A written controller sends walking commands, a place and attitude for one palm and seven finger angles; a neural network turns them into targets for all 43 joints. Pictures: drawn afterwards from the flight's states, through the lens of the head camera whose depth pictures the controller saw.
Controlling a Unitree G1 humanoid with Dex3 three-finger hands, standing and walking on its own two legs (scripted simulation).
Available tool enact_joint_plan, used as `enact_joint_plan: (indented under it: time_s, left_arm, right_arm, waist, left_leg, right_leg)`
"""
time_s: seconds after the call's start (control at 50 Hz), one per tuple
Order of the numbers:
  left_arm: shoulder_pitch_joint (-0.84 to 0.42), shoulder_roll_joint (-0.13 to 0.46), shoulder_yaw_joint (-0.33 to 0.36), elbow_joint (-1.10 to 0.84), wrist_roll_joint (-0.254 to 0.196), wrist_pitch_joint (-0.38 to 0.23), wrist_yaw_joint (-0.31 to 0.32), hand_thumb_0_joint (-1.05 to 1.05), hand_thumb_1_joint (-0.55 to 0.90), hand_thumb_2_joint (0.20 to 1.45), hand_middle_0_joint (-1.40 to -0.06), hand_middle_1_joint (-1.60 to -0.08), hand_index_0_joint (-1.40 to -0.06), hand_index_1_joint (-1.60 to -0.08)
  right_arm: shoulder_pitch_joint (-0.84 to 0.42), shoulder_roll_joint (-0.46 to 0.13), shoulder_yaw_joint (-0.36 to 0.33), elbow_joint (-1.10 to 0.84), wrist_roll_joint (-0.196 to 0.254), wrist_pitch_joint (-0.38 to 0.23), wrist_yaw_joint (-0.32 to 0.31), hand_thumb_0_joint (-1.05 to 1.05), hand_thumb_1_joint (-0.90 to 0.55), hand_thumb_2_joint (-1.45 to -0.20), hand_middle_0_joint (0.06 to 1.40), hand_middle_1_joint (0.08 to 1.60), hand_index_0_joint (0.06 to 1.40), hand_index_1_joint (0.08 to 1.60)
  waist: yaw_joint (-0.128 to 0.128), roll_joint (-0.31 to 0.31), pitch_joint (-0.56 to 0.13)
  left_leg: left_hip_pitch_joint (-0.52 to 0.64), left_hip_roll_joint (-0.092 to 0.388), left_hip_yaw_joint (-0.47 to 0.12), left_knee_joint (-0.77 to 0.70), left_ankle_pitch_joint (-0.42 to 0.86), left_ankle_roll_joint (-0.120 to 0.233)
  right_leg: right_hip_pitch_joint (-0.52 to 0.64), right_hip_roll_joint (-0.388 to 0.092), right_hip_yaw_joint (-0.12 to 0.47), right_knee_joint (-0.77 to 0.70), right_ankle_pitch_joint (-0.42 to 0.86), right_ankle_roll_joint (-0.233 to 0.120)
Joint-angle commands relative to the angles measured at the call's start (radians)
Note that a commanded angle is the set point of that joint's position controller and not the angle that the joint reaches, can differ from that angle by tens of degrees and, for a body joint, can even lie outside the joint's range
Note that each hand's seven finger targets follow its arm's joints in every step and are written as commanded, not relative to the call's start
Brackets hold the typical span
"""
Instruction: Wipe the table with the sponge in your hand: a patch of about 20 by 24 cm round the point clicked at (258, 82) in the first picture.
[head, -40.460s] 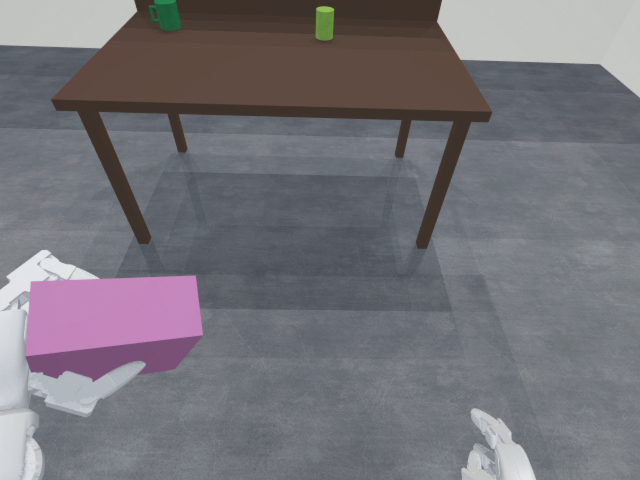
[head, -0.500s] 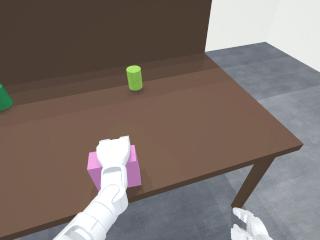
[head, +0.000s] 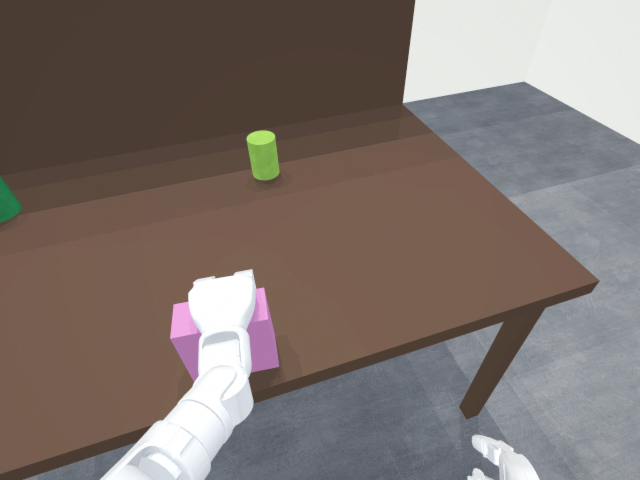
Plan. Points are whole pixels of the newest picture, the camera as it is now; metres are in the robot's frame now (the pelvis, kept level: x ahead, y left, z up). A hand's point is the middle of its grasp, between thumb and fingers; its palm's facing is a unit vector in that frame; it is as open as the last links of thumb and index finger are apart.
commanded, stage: wipe back along the third lane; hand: left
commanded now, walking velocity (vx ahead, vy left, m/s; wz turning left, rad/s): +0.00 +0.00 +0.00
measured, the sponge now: (232, 345) +0.33 +0.17 -0.05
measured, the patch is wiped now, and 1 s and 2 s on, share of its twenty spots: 1.00 1.00 1.00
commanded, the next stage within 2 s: slide back across to the middle lane in 0.06 s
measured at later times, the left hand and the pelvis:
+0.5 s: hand (221, 324) +0.32 +0.18 +0.01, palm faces -0.02 -0.09 -1.00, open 10.1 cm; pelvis +0.01 +0.00 +0.00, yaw -1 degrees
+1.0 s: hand (185, 341) +0.30 +0.22 +0.01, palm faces -0.05 -0.08 -1.00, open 10.1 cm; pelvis +0.01 +0.00 +0.01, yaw +0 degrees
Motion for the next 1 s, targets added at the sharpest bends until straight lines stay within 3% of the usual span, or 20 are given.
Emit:
enact_joint_plan:
  time_s: [0.0, 0.02, 0.06, 0.12, 0.14, 0.2, 0.22, 0.26, 0.32, 0.36, 0.42, 0.44, 0.5, 0.62, 0.66, 0.72, 0.78, 0.82, 0.92, 0.98]
  left_arm:
    - [-0.15, -0.02, 0.012, -0.023, -0.04, 0.002, -0.039, 0.0, 0.1, 1.3, -1.2, -1.6, -1.2, -1.6]
    - [-0.148, 0.025, 0.06, -0.014, -0.034, 0.0, -0.037, 0.0, 0.1, 1.3, -1.2, -1.6, -1.2, -1.6]
    - [-0.165, -0.036, 0.0, -0.022, -0.034, -0.008, -0.039, 0.0, 0.1, 1.3, -1.2, -1.6, -1.2, -1.6]
    - [-0.124, 0.025, 0.072, -0.01, -0.033, -0.015, -0.036, 0.0, 0.1, 1.3, -1.2, -1.6, -1.2, -1.6]
    - [-0.139, -0.014, 0.024, -0.033, -0.039, -0.017, -0.037, 0.0, 0.1, 1.3, -1.2, -1.6, -1.2, -1.6]
    - [-0.169, 0.029, 0.058, -0.064, -0.031, -0.021, -0.035, 0.0, 0.1, 1.3, -1.2, -1.6, -1.2, -1.6]
    - [-0.125, 0.104, 0.14, -0.077, -0.031, -0.02, -0.032, 0.0, 0.1, 1.3, -1.2, -1.6, -1.2, -1.6]
    - [-0.125, 0.065, 0.089, -0.112, -0.027, -0.017, -0.038, 0.0, 0.1, 1.3, -1.2, -1.6, -1.2, -1.6]
    - [-0.085, 0.138, 0.152, -0.171, -0.011, -0.007, -0.043, 0.0, 0.1, 1.3, -1.2, -1.6, -1.2, -1.6]
    - [-0.09, 0.09, 0.09, -0.202, -0.01, -0.003, -0.052, 0.0, 0.1, 1.3, -1.2, -1.6, -1.2, -1.6]
    - [-0.026, 0.194, 0.193, -0.242, -0.008, 0.002, -0.06, 0.0, 0.1, 1.3, -1.2, -1.6, -1.2, -1.6]
    - [-0.02, 0.139, 0.133, -0.261, -0.004, -0.001, -0.066, 0.0, 0.1, 1.3, -1.2, -1.6, -1.2, -1.6]
    - [0.034, 0.146, 0.127, -0.293, 0.006, -0.006, -0.081, 0.0, 0.1, 1.3, -1.2, -1.6, -1.2, -1.6]
    - [0.099, 0.24, 0.221, -0.338, 0.012, -0.031, -0.093, 0.0, 0.1, 1.3, -1.2, -1.6, -1.2, -1.6]
    - [0.086, 0.196, 0.171, -0.36, 0.019, -0.038, -0.096, 0.0, 0.1, 1.3, -1.2, -1.6, -1.2, -1.6]
    - [0.101, 0.263, 0.239, -0.366, 0.022, -0.05, -0.099, 0.0, 0.1, 1.3, -1.2, -1.6, -1.2, -1.6]
    - [0.105, 0.236, 0.21, -0.371, 0.02, -0.063, -0.106, 0.0, 0.1, 1.3, -1.2, -1.6, -1.2, -1.6]
    - [0.118, 0.307, 0.28, -0.371, 0.022, -0.074, -0.107, 0.0, 0.1, 1.3, -1.2, -1.6, -1.2, -1.6]
    - [0.082, 0.318, 0.287, -0.365, 0.032, -0.096, -0.115, 0.0, 0.1, 1.3, -1.2, -1.6, -1.2, -1.6]
    - [0.008, 0.297, 0.261, -0.308, 0.03, -0.113, -0.119, 0.0, 0.1, 1.3, -1.2, -1.6, -1.2, -1.6]
  right_arm:
    - [-0.188, -0.11, -0.032, -0.164, 0.001, -0.046, -0.006, 0.0, -0.9, -0.9, 0.2, 0.3, 0.2, 0.3]
    - [-0.19, -0.116, -0.035, -0.158, -0.001, -0.045, -0.008, 0.0, -0.9, -0.9, 0.2, 0.3, 0.2, 0.3]
    - [-0.179, -0.108, -0.034, -0.165, -0.001, -0.049, -0.006, 0.0, -0.9, -0.9, 0.2, 0.3, 0.2, 0.3]
    - [-0.176, -0.117, -0.039, -0.16, -0.007, -0.047, -0.008, 0.0, -0.9, -0.9, 0.2, 0.3, 0.2, 0.3]
    - [-0.18, -0.112, -0.033, -0.172, -0.005, -0.049, -0.01, 0.0, -0.9, -0.9, 0.2, 0.3, 0.2, 0.3]
    - [-0.185, -0.111, -0.034, -0.172, -0.004, -0.051, -0.014, 0.0, -0.9, -0.9, 0.2, 0.3, 0.2, 0.3]
    - [-0.186, -0.118, -0.037, -0.172, -0.007, -0.05, -0.016, 0.0, -0.9, -0.9, 0.2, 0.3, 0.2, 0.3]
    - [-0.192, -0.111, -0.032, -0.181, -0.004, -0.05, -0.019, 0.0, -0.9, -0.9, 0.2, 0.3, 0.2, 0.3]
    - [-0.206, -0.116, -0.033, -0.189, -0.004, -0.05, -0.019, 0.0, -0.9, -0.9, 0.2, 0.3, 0.2, 0.3]
    - [-0.211, -0.108, -0.029, -0.198, 0.0, -0.052, -0.017, 0.0, -0.9, -0.9, 0.2, 0.3, 0.2, 0.3]
    - [-0.223, -0.12, -0.027, -0.2, -0.002, -0.055, -0.021, 0.0, -0.9, -0.9, 0.2, 0.3, 0.2, 0.3]
    - [-0.219, -0.114, -0.024, -0.205, -0.002, -0.058, -0.02, 0.0, -0.9, -0.9, 0.2, 0.3, 0.2, 0.3]
    - [-0.226, -0.114, -0.023, -0.212, 0.001, -0.066, -0.016, 0.0, -0.9, -0.9, 0.2, 0.3, 0.2, 0.3]
    - [-0.23, -0.124, -0.02, -0.209, -0.001, -0.078, -0.023, 0.0, -0.9, -0.9, 0.2, 0.3, 0.2, 0.3]
    - [-0.226, -0.116, -0.019, -0.214, -0.001, -0.084, -0.024, 0.0, -0.9, -0.9, 0.2, 0.3, 0.2, 0.3]
    - [-0.231, -0.127, -0.022, -0.208, -0.004, -0.089, -0.032, 0.0, -0.9, -0.9, 0.2, 0.3, 0.2, 0.3]
    - [-0.219, -0.121, -0.02, -0.211, -0.004, -0.099, -0.039, 0.0, -0.9, -0.9, 0.2, 0.3, 0.2, 0.3]
    - [-0.226, -0.128, -0.02, -0.207, -0.008, -0.102, -0.046, 0.0, -0.9, -0.9, 0.2, 0.3, 0.2, 0.3]
    - [-0.214, -0.131, -0.02, -0.199, -0.009, -0.111, -0.056, 0.0, -0.9, -0.9, 0.2, 0.3, 0.2, 0.3]
    - [-0.182, -0.133, -0.021, -0.183, -0.01, -0.117, -0.066, 0.0, -0.9, -0.9, 0.2, 0.3, 0.2, 0.3]
  waist:
    - [-0.004, -0.146, -0.073]
    - [0.008, -0.154, -0.086]
    - [-0.007, -0.153, -0.105]
    - [0.012, -0.177, -0.119]
    - [-0.002, -0.165, -0.127]
    - [0.003, -0.138, -0.125]
    - [0.031, -0.148, -0.147]
    - [0.01, -0.157, -0.128]
    - [0.038, -0.121, -0.142]
    - [0.018, -0.119, -0.119]
    - [0.05, -0.12, -0.132]
    - [0.031, -0.116, -0.123]
    - [0.034, -0.113, -0.113]
    - [0.048, -0.109, -0.091]
    - [0.033, -0.102, -0.086]
    - [0.045, -0.109, -0.087]
    - [0.031, -0.116, -0.075]
    - [0.048, -0.093, -0.072]
    - [0.035, -0.094, -0.063]
    - [0.004, -0.122, -0.041]
  left_leg:
    - [0.099, -0.049, 0.048, -0.07, 0.103, 0.044]
    - [0.096, -0.048, 0.04, -0.074, 0.101, 0.042]
    - [0.109, -0.049, 0.046, -0.064, 0.12, 0.044]
    - [0.101, -0.049, 0.043, -0.061, 0.134, 0.043]
    - [0.104, -0.05, 0.051, -0.062, 0.129, 0.045]
    - [0.119, -0.052, 0.051, -0.065, 0.129, 0.047]
    - [0.116, -0.053, 0.044, -0.07, 0.14, 0.044]
    - [0.127, -0.054, 0.05, -0.071, 0.151, 0.048]
    - [0.144, -0.056, 0.042, -0.086, 0.17, 0.046]
    - [0.162, -0.056, 0.048, -0.086, 0.175, 0.052]
    - [0.163, -0.058, 0.042, -0.099, 0.194, 0.049]
    - [0.175, -0.058, 0.05, -0.096, 0.206, 0.053]
    - [0.188, -0.059, 0.048, -0.095, 0.222, 0.053]
    - [0.189, -0.06, 0.04, -0.105, 0.22, 0.049]
    - [0.195, -0.06, 0.045, -0.101, 0.221, 0.052]
    - [0.198, -0.062, 0.038, -0.103, 0.212, 0.051]
    - [0.198, -0.062, 0.043, -0.101, 0.2, 0.055]
    - [0.195, -0.065, 0.037, -0.105, 0.19, 0.053]
    - [0.19, -0.065, 0.033, -0.103, 0.185, 0.054]
    - [0.172, -0.063, 0.042, -0.093, 0.156, 0.059]
  right_leg:
    - [-0.002, 0.017, -0.015, -0.134, 0.224, -0.031]
    - [-0.002, 0.021, -0.01, -0.137, 0.211, -0.035]
    - [0.005, 0.019, -0.02, -0.123, 0.244, -0.032]
    - [0.022, 0.021, -0.005, -0.128, 0.275, -0.034]
    - [0.029, 0.016, -0.01, -0.12, 0.277, -0.029]
    - [0.027, 0.015, -0.009, -0.128, 0.261, -0.03]
    - [0.057, 0.019, 0.001, -0.133, 0.278, -0.034]
    - [0.064, 0.013, -0.005, -0.134, 0.306, -0.026]
    - [0.086, 0.019, 0.005, -0.142, 0.304, -0.035]
    - [0.081, 0.017, -0.007, -0.144, 0.308, -0.031]
    - [0.12, 0.019, 0.009, -0.15, 0.339, -0.034]
    - [0.122, 0.017, 0.0, -0.138, 0.361, -0.032]
    - [0.119, 0.018, 0.002, -0.143, 0.38, -0.033]
    - [0.127, 0.022, 0.025, -0.151, 0.391, -0.036]
    - [0.119, 0.018, 0.009, -0.144, 0.389, -0.032]
    - [0.118, 0.022, 0.034, -0.158, 0.375, -0.035]
    - [0.109, 0.018, 0.022, -0.155, 0.36, -0.029]
    - [0.11, 0.019, 0.041, -0.169, 0.347, -0.033]
    - [0.094, 0.018, 0.046, -0.17, 0.344, -0.032]
    - [0.062, 0.014, 0.033, -0.166, 0.324, -0.023]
